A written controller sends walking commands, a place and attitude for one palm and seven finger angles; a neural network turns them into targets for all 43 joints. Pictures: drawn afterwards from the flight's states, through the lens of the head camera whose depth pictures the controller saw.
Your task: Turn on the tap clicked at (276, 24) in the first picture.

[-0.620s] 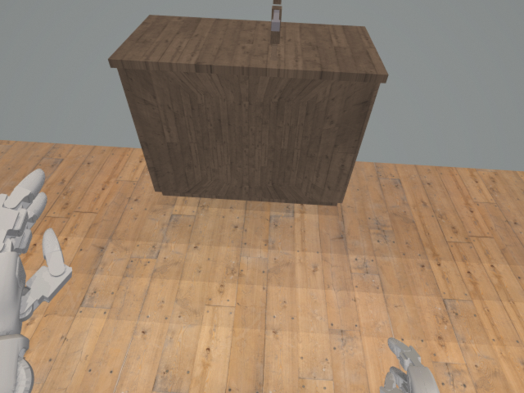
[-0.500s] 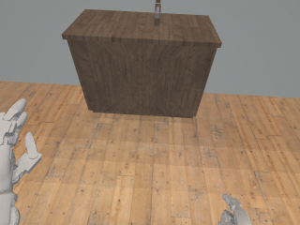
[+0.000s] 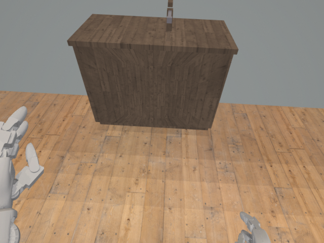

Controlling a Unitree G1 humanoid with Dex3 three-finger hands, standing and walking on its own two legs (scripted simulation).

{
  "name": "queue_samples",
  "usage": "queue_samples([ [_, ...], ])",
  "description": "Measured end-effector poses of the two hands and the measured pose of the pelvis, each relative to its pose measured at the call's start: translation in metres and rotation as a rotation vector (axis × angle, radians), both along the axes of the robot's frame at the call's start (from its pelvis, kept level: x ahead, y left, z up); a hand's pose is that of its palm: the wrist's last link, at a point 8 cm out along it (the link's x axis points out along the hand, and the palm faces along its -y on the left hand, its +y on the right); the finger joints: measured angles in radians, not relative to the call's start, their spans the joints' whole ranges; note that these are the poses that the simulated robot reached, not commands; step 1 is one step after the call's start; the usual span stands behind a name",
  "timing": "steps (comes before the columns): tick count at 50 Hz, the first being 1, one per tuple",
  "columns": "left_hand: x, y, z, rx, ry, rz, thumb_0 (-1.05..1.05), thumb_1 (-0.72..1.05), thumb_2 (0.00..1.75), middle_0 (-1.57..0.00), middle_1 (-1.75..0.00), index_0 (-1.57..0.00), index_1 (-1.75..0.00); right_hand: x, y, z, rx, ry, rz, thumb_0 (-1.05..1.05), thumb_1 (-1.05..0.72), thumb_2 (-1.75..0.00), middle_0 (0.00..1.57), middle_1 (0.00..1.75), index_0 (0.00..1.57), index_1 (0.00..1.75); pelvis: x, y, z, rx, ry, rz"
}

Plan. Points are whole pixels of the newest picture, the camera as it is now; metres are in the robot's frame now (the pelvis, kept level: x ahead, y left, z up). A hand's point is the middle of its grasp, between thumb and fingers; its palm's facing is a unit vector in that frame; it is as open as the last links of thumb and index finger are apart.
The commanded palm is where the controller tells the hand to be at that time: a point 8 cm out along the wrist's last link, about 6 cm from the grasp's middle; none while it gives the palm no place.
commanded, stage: walk to a spot facing it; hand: left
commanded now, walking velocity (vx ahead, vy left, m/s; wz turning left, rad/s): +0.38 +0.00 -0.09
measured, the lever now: (169, 19) +1.17 +0.04 +0.12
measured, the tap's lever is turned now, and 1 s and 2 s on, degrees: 0 0 0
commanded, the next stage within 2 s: turn to face it in 1.06 s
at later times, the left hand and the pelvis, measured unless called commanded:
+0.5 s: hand (63, 125) +0.31 +0.24 +0.17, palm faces +0.44 -0.82 -0.37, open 7.4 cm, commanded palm +0.25 +0.27 +0.18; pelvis +0.09 -0.01 -0.01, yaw -1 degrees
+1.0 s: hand (114, 90) +0.43 +0.16 +0.18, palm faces +0.41 -0.77 -0.49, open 7.4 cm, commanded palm +0.37 +0.21 +0.18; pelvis +0.23 -0.09 +0.00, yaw +5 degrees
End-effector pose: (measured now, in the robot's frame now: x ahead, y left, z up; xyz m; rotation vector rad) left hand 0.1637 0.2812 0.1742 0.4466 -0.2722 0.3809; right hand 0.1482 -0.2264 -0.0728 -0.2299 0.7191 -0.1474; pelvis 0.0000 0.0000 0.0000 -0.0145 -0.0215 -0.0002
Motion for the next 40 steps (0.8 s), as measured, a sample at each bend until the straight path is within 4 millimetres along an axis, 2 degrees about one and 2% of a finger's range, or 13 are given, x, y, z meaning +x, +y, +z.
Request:
queue_samples([
  [6,0.008,-0.004,0.003,0.022,-0.028,0.025,0.02,0.89,0.90,-0.21,-0.31,-0.21,-0.30,0.003,-0.007,-0.009,0.003,0.006,-0.022,0.01,-0.90,-0.90,0.21,0.30,0.20,0.30,0.012,-0.007,-0.005,-0.007,-0.001,0.008],
  [10,0.021,-0.011,-0.001,0.025,-0.035,0.036,0.01,0.89,0.90,-0.21,-0.31,-0.21,-0.30,0.008,-0.015,-0.019,0.009,0.036,-0.021,0.01,-0.90,-0.90,0.21,0.30,0.20,0.30,0.025,-0.015,-0.010,-0.003,0.004,0.015],
  [14,0.036,-0.015,-0.003,-0.004,-0.059,0.027,0.02,0.89,0.90,-0.21,-0.31,-0.21,-0.30,0.017,-0.022,-0.024,-0.020,0.100,-0.003,0.01,-0.90,-0.90,0.21,0.30,0.20,0.30,0.039,-0.014,-0.010,0.007,0.002,0.043],
  [20,0.061,0.001,0.000,0.027,-0.090,0.017,0.01,0.88,0.90,-0.22,-0.31,-0.22,-0.30,0.048,-0.021,-0.019,-0.060,0.088,-0.028,0.01,-0.90,-0.90,0.20,0.30,0.20,0.30,0.066,-0.003,-0.015,0.030,-0.010,0.015],
  [24,0.092,0.002,0.003,0.039,-0.061,0.014,0.02,0.89,0.90,-0.21,-0.31,-0.21,-0.30,0.072,-0.009,-0.013,-0.004,0.042,-0.052,0.01,-0.90,-0.90,0.20,0.30,0.20,0.30,0.085,-0.004,-0.008,0.020,-0.005,-0.007],
  [28,0.123,-0.017,0.013,0.042,-0.042,-0.033,0.02,0.89,0.90,-0.21,-0.31,-0.21,-0.30,0.091,0.000,-0.008,0.055,0.033,-0.044,0.01,-0.90,-0.90,0.20,0.30,0.20,0.30,0.105,-0.011,0.002,0.005,0.008,-0.025],
  [32,0.152,-0.041,0.021,0.085,-0.018,-0.076,0.02,0.89,0.90,-0.21,-0.31,-0.21,-0.30,0.109,-0.006,-0.012,0.093,0.041,-0.049,0.01,-0.90,-0.90,0.21,0.30,0.20,0.30,0.130,-0.026,0.004,0.003,0.015,-0.040],
  [35,0.174,-0.056,0.022,0.138,0.005,-0.078,0.01,0.89,0.90,-0.21,-0.31,-0.21,-0.30,0.126,-0.021,-0.024,0.110,0.060,-0.057,0.01,-0.90,-0.90,0.21,0.30,0.20,0.30,0.152,-0.042,-0.001,0.003,0.012,-0.037],
  [38,0.194,-0.071,0.016,0.189,-0.004,-0.058,0.01,0.89,0.90,-0.21,-0.31,-0.21,-0.30,0.148,-0.044,-0.048,0.108,0.086,-0.050,0.01,-0.90,-0.90,0.21,0.30,0.20,0.30,0.172,-0.061,-0.020,0.014,0.001,-0.009],
  [40,0.204,-0.079,0.012,0.166,-0.011,-0.046,0.01,0.88,0.90,-0.22,-0.31,-0.22,-0.30,0.162,-0.062,-0.057,0.084,0.125,-0.034,0.01,-0.90,-0.90,0.21,0.30,0.20,0.30,0.179,-0.068,-0.023,0.014,-0.010,-0.001],
])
